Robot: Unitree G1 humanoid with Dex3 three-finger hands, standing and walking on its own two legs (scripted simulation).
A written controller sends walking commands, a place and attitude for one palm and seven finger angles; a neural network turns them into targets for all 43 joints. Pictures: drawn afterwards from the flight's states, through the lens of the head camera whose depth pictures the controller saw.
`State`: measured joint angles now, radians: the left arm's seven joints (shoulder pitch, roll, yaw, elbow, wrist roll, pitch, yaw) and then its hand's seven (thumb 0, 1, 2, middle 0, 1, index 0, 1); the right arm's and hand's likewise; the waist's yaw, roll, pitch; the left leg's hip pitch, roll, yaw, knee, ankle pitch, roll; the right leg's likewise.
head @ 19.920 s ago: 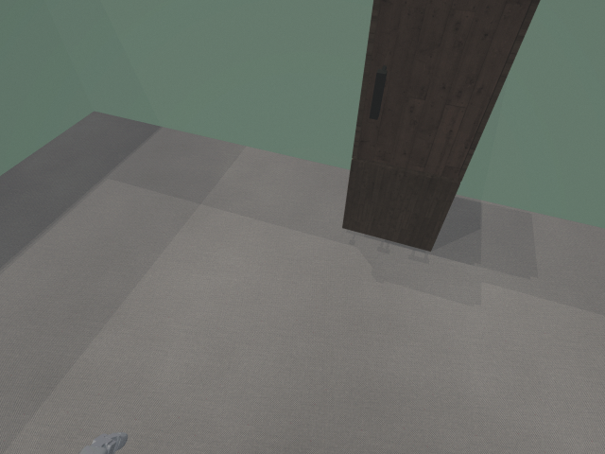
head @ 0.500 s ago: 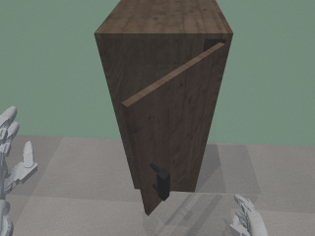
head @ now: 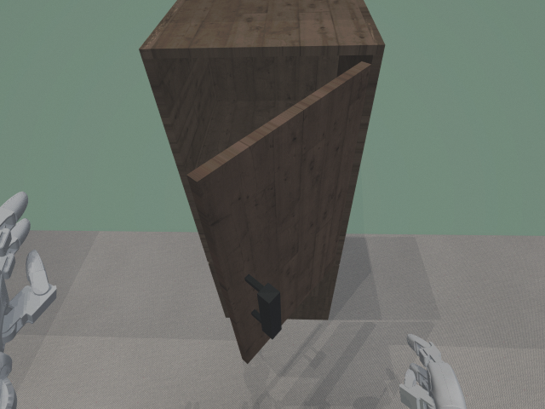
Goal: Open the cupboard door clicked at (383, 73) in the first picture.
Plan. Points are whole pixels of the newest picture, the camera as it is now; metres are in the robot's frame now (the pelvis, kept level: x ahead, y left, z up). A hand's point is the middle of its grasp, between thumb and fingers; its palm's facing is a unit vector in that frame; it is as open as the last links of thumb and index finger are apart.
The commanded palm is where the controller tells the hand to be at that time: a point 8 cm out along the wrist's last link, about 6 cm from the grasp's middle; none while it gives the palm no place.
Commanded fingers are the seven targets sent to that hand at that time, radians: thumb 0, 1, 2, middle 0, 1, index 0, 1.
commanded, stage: step back with the hand held close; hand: left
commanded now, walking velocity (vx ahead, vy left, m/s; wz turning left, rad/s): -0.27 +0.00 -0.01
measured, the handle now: (261, 305) +0.31 +0.06 -0.08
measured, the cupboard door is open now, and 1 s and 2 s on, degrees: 51 51 51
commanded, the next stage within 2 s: stop stepping back and stand still in 1.34 s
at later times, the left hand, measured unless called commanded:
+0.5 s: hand out of the picture +0.13 +0.29 +0.15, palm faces +0.40 -0.77 -0.49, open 7.4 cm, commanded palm +0.07 +0.32 +0.17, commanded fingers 0.00 0.90 0.90 -0.20 -0.30 -0.20 -0.30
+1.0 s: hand out of the picture +0.02 +0.30 +0.15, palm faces +0.52 -0.69 -0.50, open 7.4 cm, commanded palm -0.05 +0.33 +0.17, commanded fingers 0.00 0.90 0.90 -0.20 -0.30 -0.20 -0.30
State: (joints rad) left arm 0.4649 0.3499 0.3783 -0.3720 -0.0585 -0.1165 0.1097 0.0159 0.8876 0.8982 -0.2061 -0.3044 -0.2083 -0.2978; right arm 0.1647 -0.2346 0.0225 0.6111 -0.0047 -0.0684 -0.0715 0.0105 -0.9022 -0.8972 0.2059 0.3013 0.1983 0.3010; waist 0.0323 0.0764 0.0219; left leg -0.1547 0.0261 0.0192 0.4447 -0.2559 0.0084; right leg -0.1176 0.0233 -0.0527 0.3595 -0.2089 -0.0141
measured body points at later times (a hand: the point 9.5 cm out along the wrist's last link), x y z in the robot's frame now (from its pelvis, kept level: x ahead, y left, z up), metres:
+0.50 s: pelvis -0.07 +0.02 -0.01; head -0.06 +0.03 +0.44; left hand +0.10 +0.33 +0.17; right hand +0.11 -0.22 -0.08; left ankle -0.01 +0.11 -0.74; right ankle -0.01 -0.11 -0.74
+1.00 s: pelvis -0.15 +0.01 -0.03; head -0.11 +0.03 +0.42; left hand -0.01 +0.34 +0.18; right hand +0.05 -0.20 -0.11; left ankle -0.02 +0.12 -0.74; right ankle -0.15 -0.11 -0.74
